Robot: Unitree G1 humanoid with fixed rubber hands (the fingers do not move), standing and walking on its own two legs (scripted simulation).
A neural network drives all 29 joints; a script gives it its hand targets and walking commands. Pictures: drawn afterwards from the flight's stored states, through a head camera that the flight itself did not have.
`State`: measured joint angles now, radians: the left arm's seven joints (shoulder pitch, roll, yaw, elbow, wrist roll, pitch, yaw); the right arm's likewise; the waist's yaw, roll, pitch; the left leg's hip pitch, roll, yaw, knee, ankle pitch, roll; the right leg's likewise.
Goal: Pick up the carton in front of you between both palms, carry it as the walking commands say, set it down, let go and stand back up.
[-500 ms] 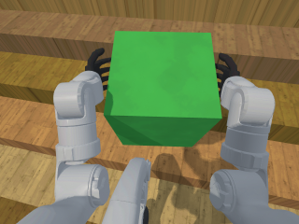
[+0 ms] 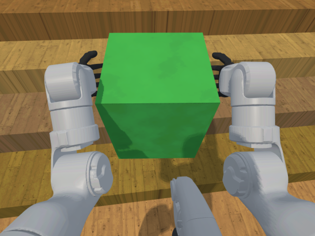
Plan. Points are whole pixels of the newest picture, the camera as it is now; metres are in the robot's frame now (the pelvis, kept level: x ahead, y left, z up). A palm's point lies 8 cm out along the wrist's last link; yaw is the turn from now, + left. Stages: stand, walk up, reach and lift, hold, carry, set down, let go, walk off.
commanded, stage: carry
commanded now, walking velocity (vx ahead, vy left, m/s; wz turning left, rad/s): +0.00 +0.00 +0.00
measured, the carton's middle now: (156, 102) +0.40 -0.03 +0.13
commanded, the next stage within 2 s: none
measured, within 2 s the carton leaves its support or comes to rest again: neither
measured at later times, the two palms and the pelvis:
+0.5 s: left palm out of the picture +0.55 +0.13 +0.33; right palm out of the picture +0.56 -0.17 +0.33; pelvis +0.17 -0.04 +0.14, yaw +3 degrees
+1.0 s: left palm (80, 16) +0.54 +0.12 +0.28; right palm (205, 13) +0.55 -0.18 +0.27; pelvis +0.20 -0.04 +0.15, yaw +1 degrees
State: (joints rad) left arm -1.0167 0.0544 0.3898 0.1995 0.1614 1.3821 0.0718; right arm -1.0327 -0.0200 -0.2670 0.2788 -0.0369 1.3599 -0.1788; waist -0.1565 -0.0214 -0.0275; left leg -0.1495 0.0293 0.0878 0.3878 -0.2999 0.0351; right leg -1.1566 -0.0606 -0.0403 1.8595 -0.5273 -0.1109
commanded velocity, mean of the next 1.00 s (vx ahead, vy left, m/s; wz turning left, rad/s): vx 0.00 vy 0.00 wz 0.00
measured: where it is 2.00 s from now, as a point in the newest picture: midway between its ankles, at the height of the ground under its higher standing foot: (158, 230)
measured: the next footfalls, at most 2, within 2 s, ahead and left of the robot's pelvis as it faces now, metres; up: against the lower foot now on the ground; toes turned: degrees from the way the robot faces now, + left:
right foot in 0.10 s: +0.27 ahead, -0.14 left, +0.16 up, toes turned -6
left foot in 0.46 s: +0.26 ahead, +0.06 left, +0.16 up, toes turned +7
